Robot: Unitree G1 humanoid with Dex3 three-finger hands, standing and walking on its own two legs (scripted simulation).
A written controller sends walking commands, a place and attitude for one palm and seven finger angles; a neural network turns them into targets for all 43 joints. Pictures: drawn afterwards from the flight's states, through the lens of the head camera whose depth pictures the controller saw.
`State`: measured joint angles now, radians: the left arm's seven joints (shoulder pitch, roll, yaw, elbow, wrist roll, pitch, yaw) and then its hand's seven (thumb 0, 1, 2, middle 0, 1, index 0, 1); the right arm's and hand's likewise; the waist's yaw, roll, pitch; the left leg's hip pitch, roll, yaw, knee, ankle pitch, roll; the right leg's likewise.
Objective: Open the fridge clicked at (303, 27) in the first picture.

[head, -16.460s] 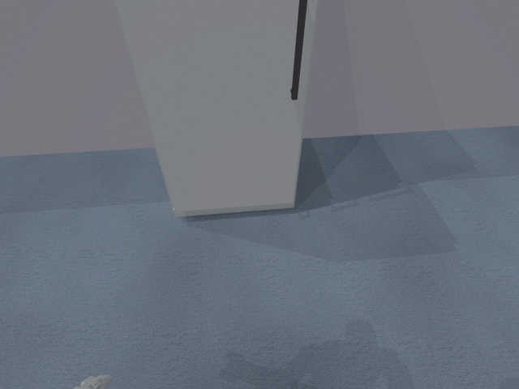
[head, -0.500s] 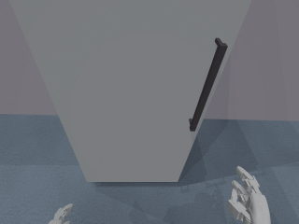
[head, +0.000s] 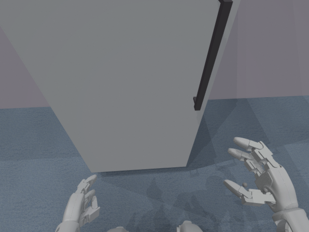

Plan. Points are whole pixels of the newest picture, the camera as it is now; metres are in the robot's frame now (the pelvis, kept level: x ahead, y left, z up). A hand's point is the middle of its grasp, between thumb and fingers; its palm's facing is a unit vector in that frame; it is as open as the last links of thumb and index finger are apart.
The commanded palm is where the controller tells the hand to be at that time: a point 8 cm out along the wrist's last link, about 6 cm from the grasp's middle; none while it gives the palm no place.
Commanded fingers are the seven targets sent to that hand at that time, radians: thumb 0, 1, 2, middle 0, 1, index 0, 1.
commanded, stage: raise the hand to about handle height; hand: right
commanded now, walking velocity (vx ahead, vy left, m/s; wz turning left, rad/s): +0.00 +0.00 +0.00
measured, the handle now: (206, 64) +0.55 -0.13 +0.15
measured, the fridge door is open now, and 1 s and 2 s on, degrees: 0 0 0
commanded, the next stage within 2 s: move the hooked fingers beside the handle in 1.40 s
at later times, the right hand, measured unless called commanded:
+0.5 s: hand (287, 154) +0.26 -0.25 +0.14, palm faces -0.03 +0.99 -0.10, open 13.2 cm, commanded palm +0.24 -0.30 +0.15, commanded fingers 0.00 0.50 -0.30 0.30 1.20 0.30 1.20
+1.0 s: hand out of the picture +0.31 -0.28 +0.20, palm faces -0.02 +0.99 -0.11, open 14.0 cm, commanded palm +0.27 -0.32 +0.20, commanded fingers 0.00 0.50 -0.30 0.30 1.20 0.30 1.20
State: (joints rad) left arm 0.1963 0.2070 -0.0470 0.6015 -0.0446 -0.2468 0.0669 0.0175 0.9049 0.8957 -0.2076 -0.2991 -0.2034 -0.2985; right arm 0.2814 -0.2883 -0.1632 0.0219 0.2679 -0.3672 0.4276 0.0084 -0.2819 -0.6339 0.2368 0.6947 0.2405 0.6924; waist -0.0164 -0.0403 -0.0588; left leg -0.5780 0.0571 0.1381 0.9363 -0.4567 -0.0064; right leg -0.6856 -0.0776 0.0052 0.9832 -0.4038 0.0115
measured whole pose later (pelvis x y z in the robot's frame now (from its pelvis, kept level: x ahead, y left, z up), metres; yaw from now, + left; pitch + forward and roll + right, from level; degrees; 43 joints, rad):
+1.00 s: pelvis +0.03 +0.00 +0.05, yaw +0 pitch -1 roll +1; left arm 0.27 0.29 -0.07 0.61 -0.08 -0.26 0.11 0.02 0.90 0.90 -0.21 -0.30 -0.20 -0.30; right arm -0.10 -0.52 -0.46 0.29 0.35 0.03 0.56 -0.01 0.50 -0.30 0.30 1.20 0.30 1.20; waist -0.03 -0.06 -0.02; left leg -0.23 0.05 0.12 0.57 -0.33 -0.01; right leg -0.31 -0.05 -0.04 0.60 -0.28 0.01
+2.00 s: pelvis +0.03 +0.00 +0.05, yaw +1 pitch +0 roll +0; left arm 0.28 0.27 -0.06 0.62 -0.07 -0.22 0.12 0.02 0.90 0.90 -0.21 -0.30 -0.20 -0.30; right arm -0.30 -0.46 -0.39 0.45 0.28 -0.01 0.46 -0.01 0.50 -0.30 0.30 1.20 0.30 1.20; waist 0.02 -0.03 -0.02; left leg -0.26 0.06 0.09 0.59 -0.33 -0.02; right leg -0.33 -0.05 -0.06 0.60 -0.28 0.00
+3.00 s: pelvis +0.04 +0.00 +0.04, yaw +3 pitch +7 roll +1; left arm 0.35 0.29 -0.03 0.66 -0.06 -0.06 0.09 0.01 0.91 0.90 -0.21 -0.30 -0.20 -0.30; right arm -0.73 -0.53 -0.38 0.98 0.19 -0.14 0.42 -0.01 0.50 -0.30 0.30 1.20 0.30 1.20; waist 0.09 0.00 -0.04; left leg -0.41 0.04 0.08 0.64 -0.35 -0.02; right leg -0.48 -0.07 -0.06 0.67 -0.32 0.01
